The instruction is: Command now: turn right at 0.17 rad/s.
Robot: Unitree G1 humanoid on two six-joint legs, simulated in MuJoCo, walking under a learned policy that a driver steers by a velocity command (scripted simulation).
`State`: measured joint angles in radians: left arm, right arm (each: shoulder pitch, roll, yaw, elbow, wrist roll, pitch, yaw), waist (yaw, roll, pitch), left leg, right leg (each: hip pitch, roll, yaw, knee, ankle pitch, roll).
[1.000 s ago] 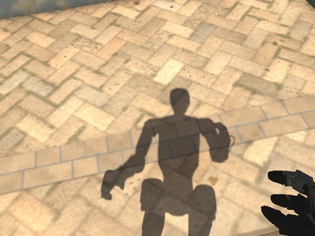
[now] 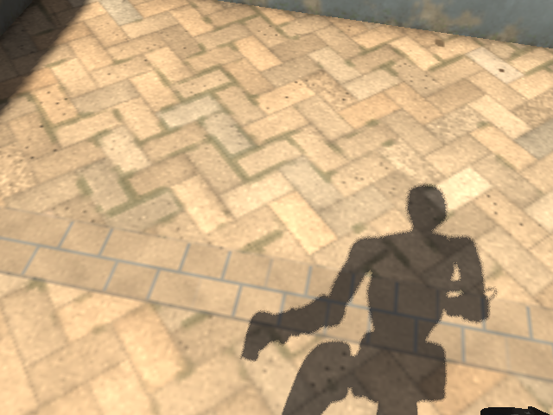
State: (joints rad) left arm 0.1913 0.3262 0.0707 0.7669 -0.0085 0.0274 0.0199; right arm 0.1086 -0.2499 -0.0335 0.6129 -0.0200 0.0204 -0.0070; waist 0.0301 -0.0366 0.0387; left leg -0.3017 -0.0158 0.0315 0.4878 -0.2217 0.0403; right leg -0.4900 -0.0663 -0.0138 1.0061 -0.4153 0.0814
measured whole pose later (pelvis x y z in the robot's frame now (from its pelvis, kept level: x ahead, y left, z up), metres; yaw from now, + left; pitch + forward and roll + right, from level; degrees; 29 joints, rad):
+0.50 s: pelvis +0.00 -0.05 +0.01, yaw -23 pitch +3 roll +3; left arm 0.26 0.32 0.08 0.63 -0.02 0.02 0.03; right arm 0.03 -0.32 -0.10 0.70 -0.01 0.01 -0.03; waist 0.01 0.03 0.06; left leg -0.57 -0.04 -0.09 1.10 -0.35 -0.07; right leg -0.28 0.05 0.10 0.46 -0.22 -0.07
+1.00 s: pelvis +0.09 -0.05 +0.00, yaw -23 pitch +2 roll -1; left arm 0.19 0.26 0.04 0.63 -0.02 -0.08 0.00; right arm 0.34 -0.27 -0.05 0.78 0.03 -0.03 0.00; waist -0.02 -0.01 -0.02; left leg -0.25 -0.04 -0.16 0.53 -0.32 0.04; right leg -0.23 0.07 0.07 0.60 -0.48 -0.06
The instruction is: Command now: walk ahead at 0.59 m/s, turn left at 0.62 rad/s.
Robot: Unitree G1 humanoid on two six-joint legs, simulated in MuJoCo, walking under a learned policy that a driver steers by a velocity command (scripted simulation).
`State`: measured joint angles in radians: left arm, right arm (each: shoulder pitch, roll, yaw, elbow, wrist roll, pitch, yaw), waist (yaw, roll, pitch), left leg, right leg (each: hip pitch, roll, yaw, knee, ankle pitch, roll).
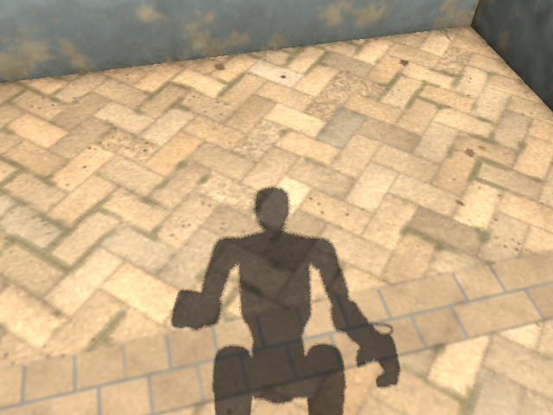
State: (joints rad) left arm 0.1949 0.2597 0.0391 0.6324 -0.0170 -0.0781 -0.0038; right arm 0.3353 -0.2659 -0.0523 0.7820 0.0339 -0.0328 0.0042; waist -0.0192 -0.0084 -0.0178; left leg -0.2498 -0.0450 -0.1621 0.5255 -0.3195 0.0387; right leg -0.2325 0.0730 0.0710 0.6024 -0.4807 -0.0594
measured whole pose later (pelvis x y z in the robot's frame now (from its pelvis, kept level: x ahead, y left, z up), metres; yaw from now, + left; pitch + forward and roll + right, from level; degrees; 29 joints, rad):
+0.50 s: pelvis +0.28 +0.13 -0.04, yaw +22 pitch +2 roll +0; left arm 0.43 0.27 0.02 0.84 -0.03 -0.09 0.01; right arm 0.05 -0.28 -0.02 0.59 -0.01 -0.05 0.05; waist 0.07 0.02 0.09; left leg -0.59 -0.06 0.09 0.76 -0.21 0.11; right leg -0.08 -0.03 0.06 1.23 -0.52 0.02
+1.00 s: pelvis +0.49 +0.18 -0.02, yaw +4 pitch +1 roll +1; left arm 0.25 0.30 0.07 0.62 0.01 -0.01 -0.02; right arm 0.03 -0.29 -0.06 0.72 0.00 0.01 -0.01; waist 0.04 0.02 0.09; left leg -0.33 -0.02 0.10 1.09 -0.55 -0.01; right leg -0.48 0.03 -0.05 0.65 -0.20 -0.09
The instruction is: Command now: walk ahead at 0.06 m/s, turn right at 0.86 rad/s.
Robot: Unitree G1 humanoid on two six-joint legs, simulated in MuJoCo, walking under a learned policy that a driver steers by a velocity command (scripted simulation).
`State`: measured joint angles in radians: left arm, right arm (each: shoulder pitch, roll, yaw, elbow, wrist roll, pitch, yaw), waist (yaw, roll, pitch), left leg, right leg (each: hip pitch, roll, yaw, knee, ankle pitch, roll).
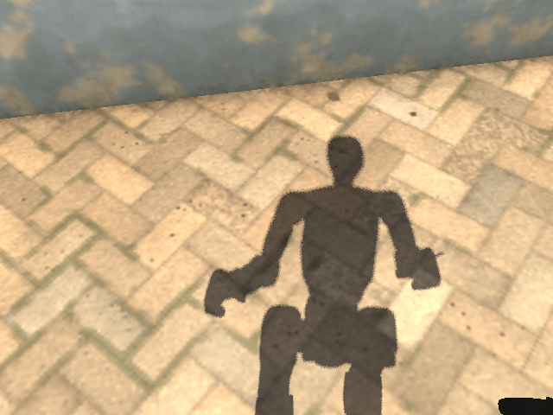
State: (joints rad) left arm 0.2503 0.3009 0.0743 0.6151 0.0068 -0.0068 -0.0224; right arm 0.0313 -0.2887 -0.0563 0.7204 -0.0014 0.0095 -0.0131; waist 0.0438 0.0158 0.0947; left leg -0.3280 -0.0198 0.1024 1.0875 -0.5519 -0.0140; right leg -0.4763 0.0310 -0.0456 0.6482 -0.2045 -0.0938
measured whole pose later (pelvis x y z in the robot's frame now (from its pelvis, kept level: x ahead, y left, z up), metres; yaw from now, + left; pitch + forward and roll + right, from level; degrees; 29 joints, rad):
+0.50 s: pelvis +0.07 +0.07 +0.02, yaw -22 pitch +1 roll +0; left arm 0.14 0.34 0.07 0.55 0.00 0.04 0.03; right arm 0.19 -0.28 -0.06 0.76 -0.01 0.00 -0.01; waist -0.04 -0.04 0.04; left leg -0.29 -0.02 -0.06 0.50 -0.22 0.01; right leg -0.50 0.14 0.20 1.09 -0.47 0.05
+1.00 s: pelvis +0.12 +0.07 +0.02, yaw -24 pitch +1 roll +0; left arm 0.40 0.27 0.04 0.71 -0.02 -0.04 0.01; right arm 0.20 -0.31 -0.05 0.77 0.03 -0.08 0.04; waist 0.03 -0.01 -0.03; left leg -0.42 0.03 0.03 0.72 -0.33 0.05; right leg -0.09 -0.03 0.10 0.38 -0.32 0.00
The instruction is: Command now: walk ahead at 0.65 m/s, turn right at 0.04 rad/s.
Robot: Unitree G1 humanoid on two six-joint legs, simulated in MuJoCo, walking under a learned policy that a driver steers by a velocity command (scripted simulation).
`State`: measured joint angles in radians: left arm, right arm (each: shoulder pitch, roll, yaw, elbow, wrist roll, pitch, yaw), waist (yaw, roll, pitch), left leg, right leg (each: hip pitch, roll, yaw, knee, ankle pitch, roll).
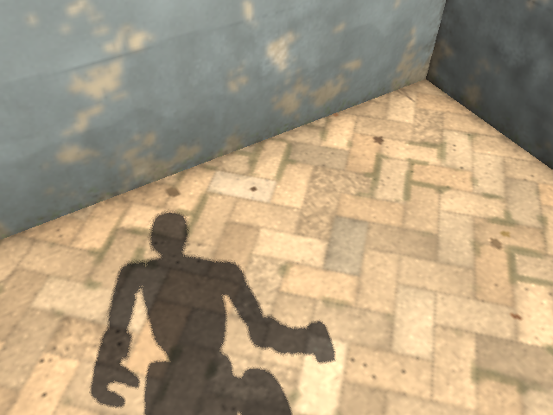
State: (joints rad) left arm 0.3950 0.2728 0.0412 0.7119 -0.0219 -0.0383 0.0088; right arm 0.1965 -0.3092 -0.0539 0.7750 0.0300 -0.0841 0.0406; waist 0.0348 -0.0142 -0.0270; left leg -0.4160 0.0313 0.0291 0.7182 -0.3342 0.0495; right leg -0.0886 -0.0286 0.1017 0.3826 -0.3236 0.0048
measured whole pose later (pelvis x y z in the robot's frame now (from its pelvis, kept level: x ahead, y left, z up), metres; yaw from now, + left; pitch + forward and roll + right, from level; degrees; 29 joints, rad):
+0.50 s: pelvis +0.28 +0.05 -0.02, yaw +1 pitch +3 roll -2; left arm -0.01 0.24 0.01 0.56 -0.04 -0.11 -0.08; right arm 0.56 -0.22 0.02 0.90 0.01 -0.08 0.00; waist -0.12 -0.01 0.01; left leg 0.26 -0.01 0.01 0.09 -0.40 0.04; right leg -0.76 -0.04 -0.05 0.59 0.13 -0.04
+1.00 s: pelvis +0.68 +0.08 -0.02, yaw +8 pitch -1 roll -4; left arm 0.33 0.30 0.06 0.87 -0.01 -0.09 0.02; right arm 0.07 -0.29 -0.01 0.69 -0.02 -0.08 0.05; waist 0.05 0.03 0.08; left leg -0.52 0.01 -0.04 0.52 0.06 0.04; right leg 0.07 0.01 -0.14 0.44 -0.45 0.03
